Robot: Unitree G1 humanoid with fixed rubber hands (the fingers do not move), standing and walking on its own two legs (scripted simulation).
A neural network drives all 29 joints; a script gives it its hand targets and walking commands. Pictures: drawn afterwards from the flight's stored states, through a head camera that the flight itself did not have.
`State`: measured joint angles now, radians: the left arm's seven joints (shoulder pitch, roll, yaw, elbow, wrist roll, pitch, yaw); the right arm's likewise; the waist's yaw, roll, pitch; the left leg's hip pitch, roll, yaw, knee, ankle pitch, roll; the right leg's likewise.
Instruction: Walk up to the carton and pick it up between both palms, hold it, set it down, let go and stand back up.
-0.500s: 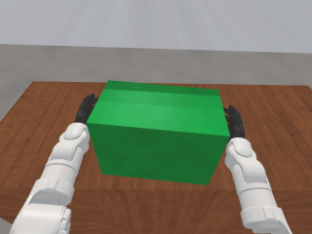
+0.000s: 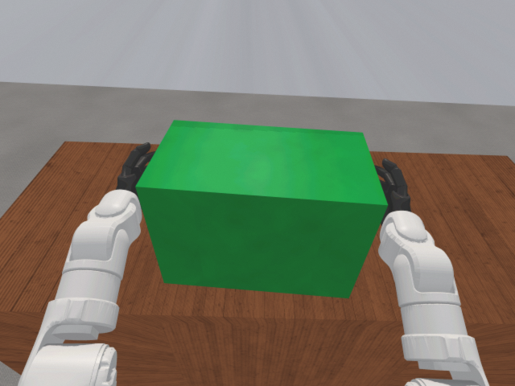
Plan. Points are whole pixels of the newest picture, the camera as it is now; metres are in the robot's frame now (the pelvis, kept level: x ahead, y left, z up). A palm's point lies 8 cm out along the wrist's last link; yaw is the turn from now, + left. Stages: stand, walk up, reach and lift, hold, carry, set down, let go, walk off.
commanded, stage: reach and lift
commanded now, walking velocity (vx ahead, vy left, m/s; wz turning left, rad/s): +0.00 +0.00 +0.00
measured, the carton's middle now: (261, 209) +0.36 +0.01 +0.11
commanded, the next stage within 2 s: hold in 0.72 s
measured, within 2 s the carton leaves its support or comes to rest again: neither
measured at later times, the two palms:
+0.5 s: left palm (136, 182) +0.37 +0.20 +0.16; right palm (399, 192) +0.35 -0.19 +0.17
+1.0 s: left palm (135, 182) +0.36 +0.20 +0.17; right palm (402, 195) +0.34 -0.20 +0.17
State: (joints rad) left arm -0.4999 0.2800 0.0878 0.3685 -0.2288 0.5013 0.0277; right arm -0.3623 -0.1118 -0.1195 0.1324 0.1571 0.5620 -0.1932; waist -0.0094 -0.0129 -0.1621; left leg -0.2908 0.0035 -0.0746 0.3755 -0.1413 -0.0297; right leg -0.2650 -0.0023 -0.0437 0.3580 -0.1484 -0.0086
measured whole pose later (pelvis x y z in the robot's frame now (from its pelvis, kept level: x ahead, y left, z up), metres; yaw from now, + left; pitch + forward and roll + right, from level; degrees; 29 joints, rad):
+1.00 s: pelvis -0.01 +0.00 +0.00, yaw +0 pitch +3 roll -1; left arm -0.58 0.19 0.19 0.32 -0.12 0.64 0.04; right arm -0.51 -0.11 -0.22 0.25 0.16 0.58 -0.12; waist -0.02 -0.01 -0.16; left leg -0.29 0.00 -0.07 0.37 -0.13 -0.03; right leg -0.26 0.00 -0.04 0.34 -0.13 -0.01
